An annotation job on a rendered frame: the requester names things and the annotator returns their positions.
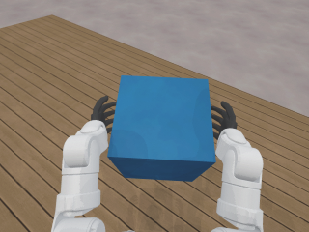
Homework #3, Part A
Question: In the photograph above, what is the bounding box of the right robot hand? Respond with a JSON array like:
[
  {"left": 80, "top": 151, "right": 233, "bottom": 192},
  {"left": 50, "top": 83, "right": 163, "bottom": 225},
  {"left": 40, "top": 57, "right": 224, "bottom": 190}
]
[{"left": 211, "top": 101, "right": 238, "bottom": 140}]

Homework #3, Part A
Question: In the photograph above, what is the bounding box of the left robot upper arm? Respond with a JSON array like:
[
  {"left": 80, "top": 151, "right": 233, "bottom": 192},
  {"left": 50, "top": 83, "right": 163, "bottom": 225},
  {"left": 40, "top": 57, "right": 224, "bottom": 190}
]
[{"left": 53, "top": 217, "right": 106, "bottom": 232}]

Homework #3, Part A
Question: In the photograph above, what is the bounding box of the left robot hand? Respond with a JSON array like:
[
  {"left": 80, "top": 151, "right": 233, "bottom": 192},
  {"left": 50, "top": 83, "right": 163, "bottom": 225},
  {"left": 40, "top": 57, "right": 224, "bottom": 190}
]
[{"left": 91, "top": 95, "right": 117, "bottom": 134}]

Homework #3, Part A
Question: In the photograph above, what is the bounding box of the left robot forearm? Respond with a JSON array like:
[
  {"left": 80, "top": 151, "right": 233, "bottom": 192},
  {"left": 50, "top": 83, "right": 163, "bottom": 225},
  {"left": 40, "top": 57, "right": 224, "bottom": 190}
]
[{"left": 51, "top": 120, "right": 109, "bottom": 232}]

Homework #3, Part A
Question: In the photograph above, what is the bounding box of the right robot forearm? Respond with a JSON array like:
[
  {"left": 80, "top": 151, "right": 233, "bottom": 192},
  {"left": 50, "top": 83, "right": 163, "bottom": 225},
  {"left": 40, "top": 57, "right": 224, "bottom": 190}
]
[{"left": 215, "top": 128, "right": 264, "bottom": 232}]

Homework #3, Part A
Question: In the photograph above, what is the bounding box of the carton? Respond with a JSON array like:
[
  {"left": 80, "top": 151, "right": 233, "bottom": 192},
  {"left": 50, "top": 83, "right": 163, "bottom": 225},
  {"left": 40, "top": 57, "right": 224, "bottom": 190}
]
[{"left": 107, "top": 75, "right": 216, "bottom": 182}]

